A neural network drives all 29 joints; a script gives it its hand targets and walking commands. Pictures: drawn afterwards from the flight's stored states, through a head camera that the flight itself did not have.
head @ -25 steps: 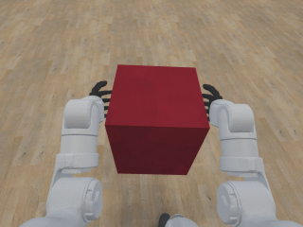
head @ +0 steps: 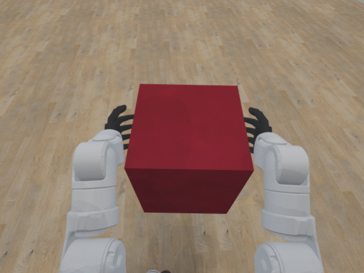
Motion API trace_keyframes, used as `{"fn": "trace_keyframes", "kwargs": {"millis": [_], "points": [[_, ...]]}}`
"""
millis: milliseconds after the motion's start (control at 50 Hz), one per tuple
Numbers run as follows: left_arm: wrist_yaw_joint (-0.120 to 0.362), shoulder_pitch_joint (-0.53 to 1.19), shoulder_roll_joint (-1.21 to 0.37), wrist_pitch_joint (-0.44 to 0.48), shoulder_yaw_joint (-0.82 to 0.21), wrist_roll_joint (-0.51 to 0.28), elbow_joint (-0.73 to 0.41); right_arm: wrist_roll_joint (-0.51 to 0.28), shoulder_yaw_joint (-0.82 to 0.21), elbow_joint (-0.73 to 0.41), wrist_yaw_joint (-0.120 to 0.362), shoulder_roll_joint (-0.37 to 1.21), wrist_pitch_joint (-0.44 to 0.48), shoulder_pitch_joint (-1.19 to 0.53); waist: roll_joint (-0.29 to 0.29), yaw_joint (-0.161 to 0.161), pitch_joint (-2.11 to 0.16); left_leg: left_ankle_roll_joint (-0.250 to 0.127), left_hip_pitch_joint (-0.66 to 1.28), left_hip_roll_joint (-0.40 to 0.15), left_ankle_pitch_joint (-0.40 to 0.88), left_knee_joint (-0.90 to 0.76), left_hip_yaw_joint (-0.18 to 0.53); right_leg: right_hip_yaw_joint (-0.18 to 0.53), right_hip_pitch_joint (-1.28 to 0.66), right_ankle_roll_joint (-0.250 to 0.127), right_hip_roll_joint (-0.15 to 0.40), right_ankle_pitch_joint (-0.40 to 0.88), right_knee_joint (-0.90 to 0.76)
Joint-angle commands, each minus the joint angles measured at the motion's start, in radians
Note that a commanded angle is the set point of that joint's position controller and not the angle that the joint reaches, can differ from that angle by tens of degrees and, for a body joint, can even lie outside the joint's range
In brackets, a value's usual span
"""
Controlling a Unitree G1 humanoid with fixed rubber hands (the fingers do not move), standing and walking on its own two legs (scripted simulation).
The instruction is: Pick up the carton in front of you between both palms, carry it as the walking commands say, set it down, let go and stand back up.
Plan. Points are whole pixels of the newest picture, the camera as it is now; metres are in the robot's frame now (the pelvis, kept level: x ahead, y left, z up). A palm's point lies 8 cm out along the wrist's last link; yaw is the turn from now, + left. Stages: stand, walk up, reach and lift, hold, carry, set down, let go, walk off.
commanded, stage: carry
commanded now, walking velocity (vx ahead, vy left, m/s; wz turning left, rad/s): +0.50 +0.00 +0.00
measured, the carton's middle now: (186, 154) +0.37 +0.01 +0.05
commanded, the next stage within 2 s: none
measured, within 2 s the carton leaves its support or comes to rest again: neither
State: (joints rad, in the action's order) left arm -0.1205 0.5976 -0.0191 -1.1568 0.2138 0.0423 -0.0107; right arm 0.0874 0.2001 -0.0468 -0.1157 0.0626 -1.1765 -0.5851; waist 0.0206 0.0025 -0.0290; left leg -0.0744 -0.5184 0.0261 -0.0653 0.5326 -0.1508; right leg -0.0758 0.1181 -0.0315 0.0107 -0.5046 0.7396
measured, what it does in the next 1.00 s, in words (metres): walks ahead: right foot, then left foot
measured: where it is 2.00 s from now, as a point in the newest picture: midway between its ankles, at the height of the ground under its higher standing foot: (182, 121)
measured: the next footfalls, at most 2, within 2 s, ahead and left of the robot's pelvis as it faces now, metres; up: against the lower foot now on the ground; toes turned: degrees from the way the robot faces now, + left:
right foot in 0.50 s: +0.50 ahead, -0.10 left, +0.00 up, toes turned -10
left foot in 1.00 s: +0.82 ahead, +0.12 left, +0.00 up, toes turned +11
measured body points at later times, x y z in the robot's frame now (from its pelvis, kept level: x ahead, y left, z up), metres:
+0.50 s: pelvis +0.33 -0.02 +0.01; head +0.32 -0.01 +0.46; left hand +0.61 +0.14 +0.10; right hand +0.62 -0.16 +0.10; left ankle +0.12 +0.07 -0.71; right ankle +0.46 -0.10 -0.72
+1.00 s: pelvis +0.65 +0.02 +0.01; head +0.62 +0.02 +0.46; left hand +0.93 +0.17 +0.10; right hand +0.93 -0.13 +0.11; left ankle +0.78 +0.12 -0.72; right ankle +0.46 -0.10 -0.71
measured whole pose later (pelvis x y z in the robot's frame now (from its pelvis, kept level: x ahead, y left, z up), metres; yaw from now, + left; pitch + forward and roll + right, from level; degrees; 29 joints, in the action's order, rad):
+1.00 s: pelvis +0.65 +0.02 +0.01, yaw +0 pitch +3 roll +0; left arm -0.09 0.17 -0.13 -1.23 0.11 0.12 -0.32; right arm 0.12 0.10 -0.34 -0.07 0.13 -1.24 -0.16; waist 0.02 0.01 -0.15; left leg -0.03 -0.47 -0.06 -0.04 0.46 -0.21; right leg -0.17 -0.09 0.04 0.07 -0.47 0.36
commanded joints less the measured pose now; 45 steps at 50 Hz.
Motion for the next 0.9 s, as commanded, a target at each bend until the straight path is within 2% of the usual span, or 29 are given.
{"fn": "trace_keyframes", "kwargs": {"millis": [0,20,40,60,100,200,260,340,380,420,440,460,480,500,520,540,560,580,600,640,680,740,800,880], "points": [[0.257,0.598,-0.962,-0.038,-0.686,-0.377,0.016,-0.387,-0.657,0.076,0.228,0.898,-0.011,-0.564,-0.305,-0.062,-0.551,-0.230,0.861,-0.429,0.060,-0.159,0.767,0.093,0.542,0.004,-0.076,-0.029,0.596],[0.255,0.633,-1.003,-0.037,-0.683,-0.381,0.012,-0.408,-0.662,0.055,0.239,0.943,-0.007,-0.587,-0.236,-0.058,-0.488,-0.207,0.805,-0.393,0.069,-0.168,0.678,0.116,0.599,-0.015,-0.026,0.006,0.619],[0.253,0.642,-1.045,-0.032,-0.685,-0.386,0.003,-0.433,-0.672,0.032,0.249,0.995,-0.007,-0.613,-0.131,-0.054,-0.453,-0.171,0.738,-0.356,0.133,-0.169,0.582,0.111,0.599,-0.018,0.008,0.071,0.576],[0.249,0.640,-1.075,-0.028,-0.682,-0.383,-0.008,-0.455,-0.685,0.002,0.257,1.041,-0.005,-0.648,-0.083,-0.039,-0.427,-0.133,0.679,-0.336,0.188,-0.184,0.502,0.107,0.581,-0.010,0.039,0.120,0.504],[0.238,0.590,-1.117,-0.023,-0.681,-0.364,-0.027,-0.478,-0.697,-0.038,0.268,1.094,-0.005,-0.658,-0.097,-0.023,-0.427,-0.091,0.623,-0.309,0.189,-0.228,0.404,0.085,0.525,0.011,0.059,0.177,0.396],[0.227,0.380,-1.163,-0.010,-0.715,-0.307,-0.105,-0.430,-0.704,-0.123,0.283,1.107,-0.012,-0.455,-0.135,-0.018,-0.396,-0.069,0.694,-0.279,0.379,-0.274,0.246,-0.001,0.574,0.061,0.056,0.267,0.158],[0.228,0.254,-1.147,-0.009,-0.760,-0.286,-0.197,-0.390,-0.719,-0.199,0.288,1.070,-0.013,-0.297,-0.150,-0.021,-0.348,-0.046,0.736,-0.250,0.454,-0.286,0.173,-0.046,0.600,0.073,0.055,0.353,0.022],[0.246,0.083,-1.089,-0.017,-0.814,-0.277,-0.299,-0.344,-0.748,-0.261,0.296,1.029,-0.012,-0.074,-0.161,-0.030,-0.272,-0.031,0.744,-0.222,0.548,-0.291,0.105,-0.112,0.553,0.061,0.020,0.456,-0.165],[0.260,0.095,-1.080,-0.036,-0.833,-0.323,-0.346,-0.357,-0.758,-0.292,0.296,0.999,-0.020,-0.057,-0.186,-0.031,-0.234,-0.026,0.719,-0.215,0.612,-0.279,0.071,-0.140,0.481,0.041,0.001,0.504,-0.246],[0.268,0.086,-1.037,-0.053,-0.833,-0.342,-0.379,-0.361,-0.761,-0.320,0.292,0.964,-0.031,-0.041,-0.213,-0.025,-0.252,-0.005,0.688,-0.215,0.759,-0.182,0.036,-0.174,0.320,0.012,-0.028,0.509,-0.287],[0.271,0.072,-1.020,-0.061,-0.829,-0.343,-0.379,-0.365,-0.763,-0.330,0.291,0.946,-0.038,-0.037,-0.209,-0.012,-0.287,0.011,0.641,-0.204,0.780,-0.070,0.002,-0.196,0.176,0.002,-0.056,0.499,-0.320],[0.274,0.060,-1.005,-0.068,-0.820,-0.341,-0.375,-0.367,-0.767,-0.336,0.289,0.927,-0.045,-0.038,-0.167,0.003,-0.342,0.036,0.522,-0.178,0.655,0.082,-0.032,-0.187,-0.036,-0.004,-0.048,0.468,-0.340],[0.278,0.035,-0.987,-0.077,-0.806,-0.336,-0.369,-0.370,-0.771,-0.343,0.289,0.909,-0.052,-0.057,-0.045,0.027,-0.423,0.057,0.318,-0.161,0.282,0.314,-0.011,0.059,-0.267,-0.036,0.146,0.367,-0.343],[0.282,0.038,-0.970,-0.077,-0.788,-0.321,-0.324,-0.378,-0.785,-0.356,0.287,0.917,-0.068,-0.074,0.198,0.022,-0.492,0.089,-0.032,-0.019,-0.150,0.617,0.033,0.524,-0.520,-0.206,0.428,0.304,-0.393],[0.285,-0.014,-0.992,-0.077,-0.785,-0.327,-0.298,-0.377,-0.785,-0.350,0.290,0.900,-0.069,-0.079,0.208,0.019,-0.451,0.065,-0.137,-0.008,-0.383,0.762,0.131,0.590,-0.444,-0.234,0.419,0.364,-0.473],[0.286,-0.004,-1.011,-0.073,-0.787,-0.329,-0.303,-0.383,-0.795,-0.336,0.292,0.928,-0.065,-0.084,0.164,0.019,-0.419,0.044,-0.155,-0.070,-0.367,0.795,0.160,0.480,-0.371,-0.209,0.387,0.424,-0.476],[0.289,0.009,-1.035,-0.070,-0.795,-0.334,-0.304,-0.386,-0.798,-0.330,0.294,0.952,-0.059,-0.093,0.062,0.017,-0.393,0.038,-0.138,-0.112,-0.315,0.760,0.168,0.386,-0.287,-0.175,0.365,0.455,-0.485],[0.292,0.028,-1.052,-0.066,-0.800,-0.338,-0.313,-0.386,-0.801,-0.317,0.295,0.978,-0.052,-0.088,0.010,0.011,-0.345,0.045,-0.115,-0.145,-0.266,0.693,0.168,0.305,-0.183,-0.142,0.346,0.438,-0.518],[0.295,0.038,-1.064,-0.062,-0.803,-0.343,-0.314,-0.382,-0.803,-0.303,0.295,0.995,-0.046,-0.078,0.017,0.007,-0.330,0.055,-0.073,-0.158,-0.231,0.624,0.159,0.236,-0.111,-0.113,0.321,0.369,-0.548],[0.303,0.029,-1.067,-0.055,-0.807,-0.351,-0.315,-0.369,-0.803,-0.279,0.290,1.015,-0.033,-0.045,0.061,0.007,-0.305,0.076,-0.045,-0.155,-0.183,0.504,0.115,0.142,-0.057,-0.099,0.284,0.295,-0.591],[0.311,0.013,-1.059,-0.050,-0.808,-0.353,-0.315,-0.356,-0.807,-0.276,0.283,1.019,-0.024,-0.026,0.087,0.008,-0.269,0.100,-0.060,-0.158,-0.142,0.386,0.081,0.097,-0.044,-0.104,0.271,0.279,-0.633],[0.314,0.011,-1.034,-0.047,-0.809,-0.357,-0.340,-0.353,-0.816,-0.303,0.272,1.005,-0.021,-0.026,0.093,0.008,-0.218,0.119,-0.100,-0.151,-0.048,0.220,0.042,0.035,-0.077,-0.099,0.242,0.350,-0.640],[0.308,-0.009,-0.989,-0.057,-0.798,-0.347,-0.351,-0.355,-0.818,-0.328,0.264,0.968,-0.033,-0.023,0.105,0.011,-0.188,0.113,-0.097,-0.134,0.015,0.114,0.007,-0.008,-0.118,-0.090,0.229,0.475,-0.615],[0.297,-0.030,-0.949,-0.077,-0.782,-0.327,-0.334,-0.360,-0.810,-0.325,0.267,0.922,-0.057,-0.023,0.124,0.016,-0.136,0.087,-0.074,-0.110,0.045,-0.003,-0.022,-0.036,-0.176,-0.077,0.233,0.603,-0.564]]}}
